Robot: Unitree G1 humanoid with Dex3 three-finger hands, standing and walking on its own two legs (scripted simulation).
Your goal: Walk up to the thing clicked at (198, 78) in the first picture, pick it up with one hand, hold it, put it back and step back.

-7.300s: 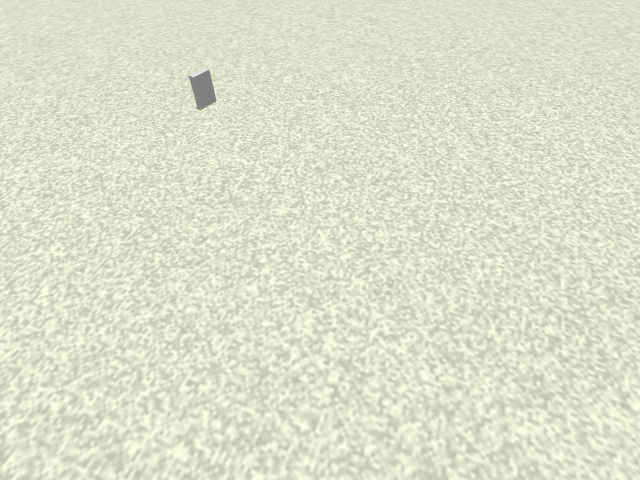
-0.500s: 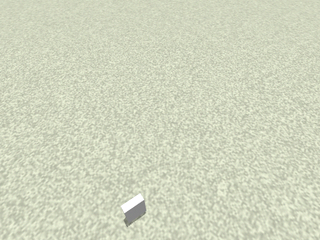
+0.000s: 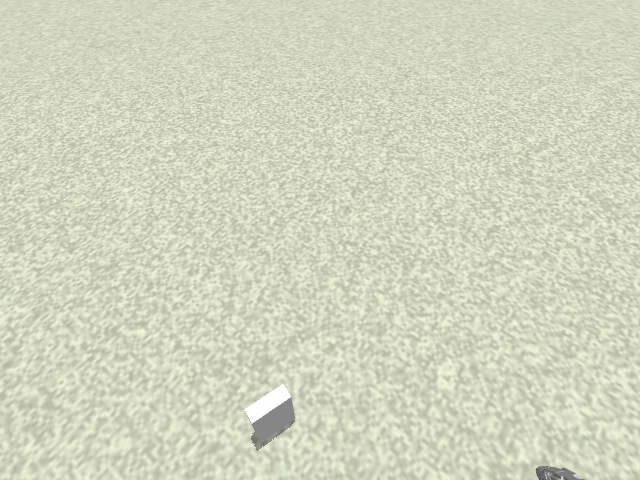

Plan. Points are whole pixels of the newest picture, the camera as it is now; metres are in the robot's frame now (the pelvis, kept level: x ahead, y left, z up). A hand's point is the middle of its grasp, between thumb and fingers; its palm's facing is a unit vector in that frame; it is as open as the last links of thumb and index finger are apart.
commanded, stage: stand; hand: left
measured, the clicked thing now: (271, 414) +0.39 +0.16 -0.68
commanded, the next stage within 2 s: none
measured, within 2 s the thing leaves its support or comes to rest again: neither
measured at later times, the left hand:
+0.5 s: hand out of the picture +0.05 +0.25 -0.16, palm faces -0.02 -0.94 -0.34, open 7.4 cm
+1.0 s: hand out of the picture +0.05 +0.25 -0.16, palm faces -0.04 -0.94 -0.34, open 7.4 cm
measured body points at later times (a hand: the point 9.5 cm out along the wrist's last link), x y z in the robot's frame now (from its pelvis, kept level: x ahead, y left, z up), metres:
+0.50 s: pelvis -0.02 +0.00 +0.00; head -0.01 +0.00 +0.45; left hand +0.06 +0.30 -0.13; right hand +0.05 -0.30 -0.13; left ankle +0.02 +0.13 -0.75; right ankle -0.02 -0.13 -0.75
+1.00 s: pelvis -0.01 +0.00 +0.00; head +0.00 +0.00 +0.45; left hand +0.06 +0.30 -0.13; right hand +0.06 -0.30 -0.13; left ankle +0.02 +0.13 -0.75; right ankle -0.02 -0.13 -0.75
